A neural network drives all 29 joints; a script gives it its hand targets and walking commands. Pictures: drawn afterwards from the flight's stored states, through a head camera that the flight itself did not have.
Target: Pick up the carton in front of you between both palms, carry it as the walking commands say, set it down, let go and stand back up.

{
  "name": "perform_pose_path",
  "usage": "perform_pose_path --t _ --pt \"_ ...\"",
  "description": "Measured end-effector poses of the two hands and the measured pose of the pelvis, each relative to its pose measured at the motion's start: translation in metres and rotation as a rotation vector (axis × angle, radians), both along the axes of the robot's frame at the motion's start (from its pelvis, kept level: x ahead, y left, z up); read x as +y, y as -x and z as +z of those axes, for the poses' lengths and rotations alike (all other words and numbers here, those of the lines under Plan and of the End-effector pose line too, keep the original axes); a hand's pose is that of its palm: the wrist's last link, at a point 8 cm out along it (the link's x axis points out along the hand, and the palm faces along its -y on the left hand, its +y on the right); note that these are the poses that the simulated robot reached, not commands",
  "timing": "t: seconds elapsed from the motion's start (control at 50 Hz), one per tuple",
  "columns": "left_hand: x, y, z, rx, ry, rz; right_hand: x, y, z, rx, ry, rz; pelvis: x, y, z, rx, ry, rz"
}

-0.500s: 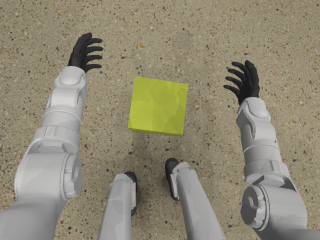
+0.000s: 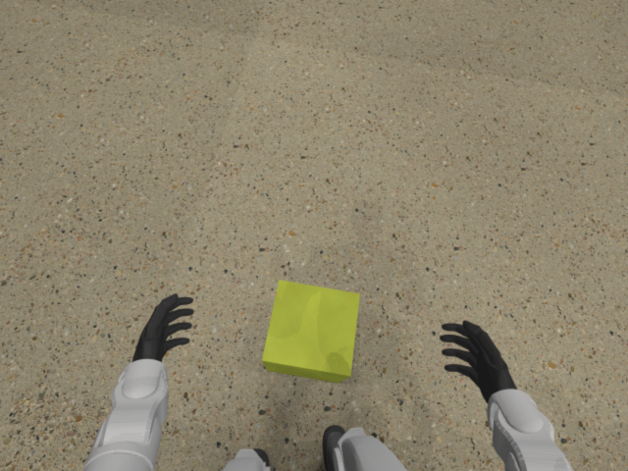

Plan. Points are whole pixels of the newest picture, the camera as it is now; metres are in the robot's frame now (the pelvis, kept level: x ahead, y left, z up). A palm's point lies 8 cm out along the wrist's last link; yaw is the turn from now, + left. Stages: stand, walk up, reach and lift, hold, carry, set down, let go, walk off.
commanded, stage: let go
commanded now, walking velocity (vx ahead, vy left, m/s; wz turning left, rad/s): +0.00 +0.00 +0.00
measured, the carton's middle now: (310, 334) +0.38 -0.04 -0.62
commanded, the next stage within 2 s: stand in 0.72 s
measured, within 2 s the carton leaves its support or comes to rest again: neither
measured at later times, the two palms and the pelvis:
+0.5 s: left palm (60, 461) +0.17 +0.26 -0.04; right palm (488, 415) +0.18 -0.20 -0.04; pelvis +0.02 +0.03 +0.03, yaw -1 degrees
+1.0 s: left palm out of the picture +0.13 +0.29 -0.05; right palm (532, 440) +0.14 -0.26 -0.07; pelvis +0.01 +0.01 +0.02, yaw +0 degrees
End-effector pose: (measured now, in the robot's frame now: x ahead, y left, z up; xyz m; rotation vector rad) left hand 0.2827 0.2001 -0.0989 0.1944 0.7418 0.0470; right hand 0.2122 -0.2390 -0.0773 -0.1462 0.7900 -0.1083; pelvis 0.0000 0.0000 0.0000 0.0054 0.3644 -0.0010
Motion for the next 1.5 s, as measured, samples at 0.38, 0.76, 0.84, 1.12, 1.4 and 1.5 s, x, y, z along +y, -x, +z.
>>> perform_pose_path --t 0.38,0.76,0.84,1.12,1.4,1.5 --pt "0.057 0.098 0.059 0.038 -0.002 0.024 0.032 0.036 0.038 -0.007 -0.005 0.027 0.027 -0.019 0.029 -0.35 0.021 -0.015" --pt "0.051 0.115 0.053 0.044 -0.025 0.049 0.011 0.042 0.041 0.004 0.064 -0.005 0.018 -0.008 0.023 -0.434 0.018 -0.018" --pt "0.071 0.13 0.048 0.082 -0.101 0.102 -0.006 0.047 0.029 -0.01 0.086 -0.021 0.014 -0.008 0.021 -0.411 0.013 -0.012" --pt "0.085 0.164 0.043 0.178 -0.182 0.17 -0.03 0.08 -0.001 0.124 0.112 -0.027 0.001 -0.01 0.023 -0.397 0.003 0.006" --pt "0.07 0.177 0.032 0.228 -0.157 0.171 -0.045 0.103 -0.006 0.194 0.137 -0.038 -0.008 -0.005 0.025 -0.409 0.0 0.008" --pt "0.072 0.183 0.032 0.242 -0.159 0.175 -0.05 0.112 -0.006 0.213 0.144 -0.042 -0.01 -0.002 0.025 -0.413 0.0 0.007"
